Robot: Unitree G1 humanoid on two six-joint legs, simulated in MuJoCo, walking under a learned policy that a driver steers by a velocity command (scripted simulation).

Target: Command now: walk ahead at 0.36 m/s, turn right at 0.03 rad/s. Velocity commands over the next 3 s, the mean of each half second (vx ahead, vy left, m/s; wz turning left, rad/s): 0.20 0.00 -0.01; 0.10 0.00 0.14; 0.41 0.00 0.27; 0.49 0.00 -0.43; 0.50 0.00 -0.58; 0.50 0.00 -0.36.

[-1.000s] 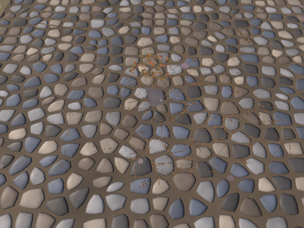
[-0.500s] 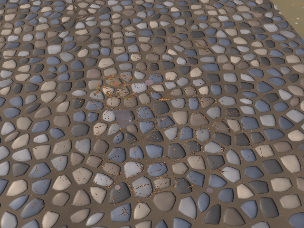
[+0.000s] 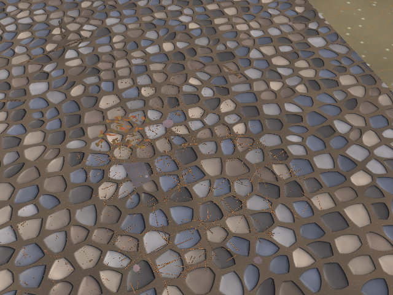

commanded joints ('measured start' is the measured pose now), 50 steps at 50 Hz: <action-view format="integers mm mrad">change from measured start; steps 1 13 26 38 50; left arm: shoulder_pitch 341 224 243 167 170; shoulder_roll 208 66 -14 9 101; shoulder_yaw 51 -21 -30 -42 40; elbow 50 88 150 177 83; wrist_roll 10 -6 13 -3 5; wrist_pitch -24 -39 48 38 -24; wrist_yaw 24 26 26 48 59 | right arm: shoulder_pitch -169 -244 -206 -144 -225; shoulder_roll -10 -11 -30 -28 -26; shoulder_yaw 8 17 41 39 4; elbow -123 -114 -46 -2 -118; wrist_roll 10 -4 3 18 -10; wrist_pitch -30 -4 -5 33 4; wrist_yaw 12 23 -24 -10 41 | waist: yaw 193 45 81 19 49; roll -246 -141 83 -122 -89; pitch -57 68 13 126 102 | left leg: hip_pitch -564 -372 -211 -197 -497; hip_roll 3 17 236 81 89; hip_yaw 49 128 -136 -55 54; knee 336 331 -167 -93 413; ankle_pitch -184 153 326 -40 -84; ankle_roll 54 -11 188 23 40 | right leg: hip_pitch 514 109 -63 -130 110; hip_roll -318 -167 -41 -134 -332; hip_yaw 453 44 75 174 139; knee -254 -148 512 -149 -271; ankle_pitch -305 936 -192 -134 -127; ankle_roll -108 -94 39 3 -111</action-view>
